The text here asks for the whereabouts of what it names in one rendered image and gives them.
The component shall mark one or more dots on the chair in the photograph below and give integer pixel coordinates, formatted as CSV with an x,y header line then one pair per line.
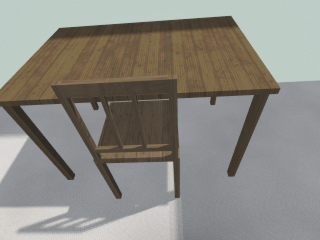
x,y
133,131

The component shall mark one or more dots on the table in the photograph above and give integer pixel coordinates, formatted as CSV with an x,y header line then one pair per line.
x,y
210,56

